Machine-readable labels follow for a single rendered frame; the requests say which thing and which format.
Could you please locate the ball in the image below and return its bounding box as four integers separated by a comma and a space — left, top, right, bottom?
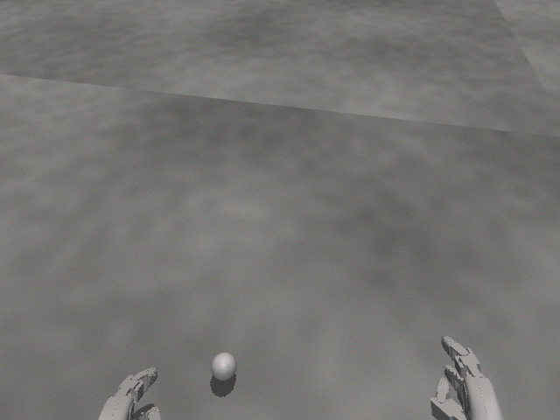
211, 353, 237, 381

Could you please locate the left robot hand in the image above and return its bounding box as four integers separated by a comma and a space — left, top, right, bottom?
97, 367, 161, 420

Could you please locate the right robot hand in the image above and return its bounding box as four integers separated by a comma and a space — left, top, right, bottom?
430, 335, 505, 420

